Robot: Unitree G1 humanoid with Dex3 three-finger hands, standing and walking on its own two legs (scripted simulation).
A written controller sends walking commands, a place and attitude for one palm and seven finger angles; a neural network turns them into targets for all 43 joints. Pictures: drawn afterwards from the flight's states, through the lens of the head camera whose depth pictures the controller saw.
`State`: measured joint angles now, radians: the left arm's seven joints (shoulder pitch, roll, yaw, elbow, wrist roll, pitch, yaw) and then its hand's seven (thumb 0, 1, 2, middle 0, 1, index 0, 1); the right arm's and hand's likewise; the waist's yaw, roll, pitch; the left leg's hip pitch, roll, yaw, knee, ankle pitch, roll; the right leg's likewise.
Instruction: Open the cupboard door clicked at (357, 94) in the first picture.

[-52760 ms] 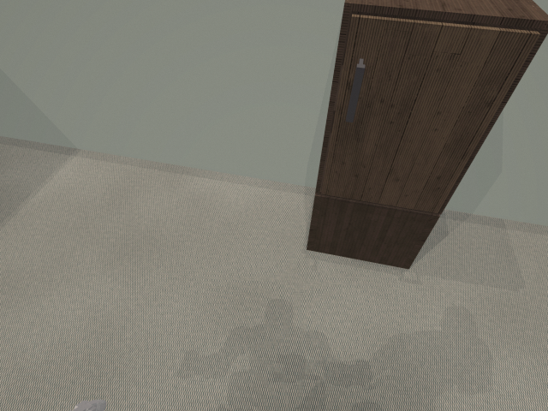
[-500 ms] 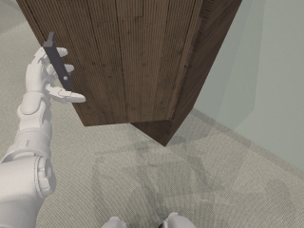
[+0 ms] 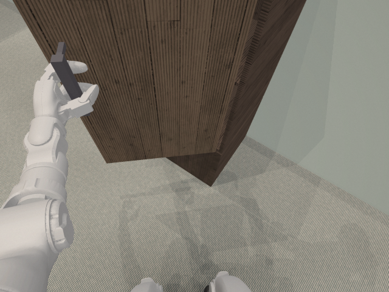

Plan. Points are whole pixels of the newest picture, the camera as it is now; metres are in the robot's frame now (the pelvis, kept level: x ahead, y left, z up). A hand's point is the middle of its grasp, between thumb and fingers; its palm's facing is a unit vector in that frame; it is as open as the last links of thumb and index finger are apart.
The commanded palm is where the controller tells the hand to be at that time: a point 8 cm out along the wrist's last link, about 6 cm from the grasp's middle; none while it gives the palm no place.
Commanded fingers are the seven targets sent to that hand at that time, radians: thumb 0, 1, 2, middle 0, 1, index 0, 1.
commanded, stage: close the thumb around the handle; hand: left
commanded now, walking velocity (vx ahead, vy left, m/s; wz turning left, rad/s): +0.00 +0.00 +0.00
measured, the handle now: (74, 82) +0.54 +0.22 +0.09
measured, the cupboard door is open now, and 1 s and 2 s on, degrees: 43 74 83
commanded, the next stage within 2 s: pull the door open along its arc in 0.18 s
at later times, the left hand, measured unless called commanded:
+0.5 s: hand (84, 105) +0.47 +0.19 +0.09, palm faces +0.07 -1.00 -0.01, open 5.6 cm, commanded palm +0.42 +0.24 +0.09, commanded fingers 0.00 0.90 0.90 -0.40 -1.35 -0.40 -1.35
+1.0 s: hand (125, 177) +0.31 +0.10 +0.09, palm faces +0.37 -0.93 +0.02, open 6.0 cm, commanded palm +0.24 +0.18 +0.09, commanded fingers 0.00 0.90 0.90 -0.40 -1.35 -0.40 -1.35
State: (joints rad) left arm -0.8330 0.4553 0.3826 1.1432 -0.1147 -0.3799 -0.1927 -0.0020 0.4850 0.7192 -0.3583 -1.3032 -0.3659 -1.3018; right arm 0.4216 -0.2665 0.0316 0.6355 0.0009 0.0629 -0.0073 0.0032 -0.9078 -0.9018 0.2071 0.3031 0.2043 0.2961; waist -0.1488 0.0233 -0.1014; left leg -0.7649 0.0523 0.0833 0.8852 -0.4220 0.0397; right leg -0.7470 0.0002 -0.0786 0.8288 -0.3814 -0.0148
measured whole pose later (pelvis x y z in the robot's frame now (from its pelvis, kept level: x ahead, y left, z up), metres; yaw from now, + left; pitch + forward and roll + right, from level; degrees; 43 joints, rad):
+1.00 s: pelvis +0.02 -0.02 +0.02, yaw +1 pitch +6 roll +0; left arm 0.11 -0.03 -0.07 0.06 -0.03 -0.16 0.40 0.00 0.66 0.72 -0.37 -1.31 -0.39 -1.33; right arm 0.16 -0.18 0.03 0.53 -0.03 0.07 0.01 0.01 -0.91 -0.90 0.20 0.30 0.20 0.30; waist -0.01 0.03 -0.09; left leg -0.43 0.03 0.08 0.71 -0.39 0.01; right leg -0.44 0.00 -0.08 0.72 -0.39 -0.04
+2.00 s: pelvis -0.01 -0.04 +0.02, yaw +4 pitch +3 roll +1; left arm 0.08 -0.10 -0.23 0.10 0.06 -0.13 0.57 -0.01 -0.44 0.33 -0.27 -1.02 -0.30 -1.01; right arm 0.18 -0.18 0.02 0.58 -0.06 0.04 -0.01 0.01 -0.91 -0.90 0.21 0.30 0.20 0.30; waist 0.00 0.03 -0.07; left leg -0.45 0.02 0.03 0.75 -0.36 -0.01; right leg -0.44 -0.02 -0.13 0.76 -0.39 -0.06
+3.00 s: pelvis +0.00 -0.03 +0.01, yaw +3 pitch +5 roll +1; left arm 0.39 0.11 -0.16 -0.19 -0.09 -0.21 0.03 -0.02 -0.50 0.30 -0.21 -0.33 -0.21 -0.33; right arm 0.25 -0.22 0.04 0.47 0.00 -0.07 -0.01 0.01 -0.91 -0.90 0.21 0.30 0.20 0.30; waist 0.00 0.04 -0.06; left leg -0.50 0.03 0.05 0.82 -0.41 0.00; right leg -0.50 -0.02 -0.10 0.83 -0.42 -0.05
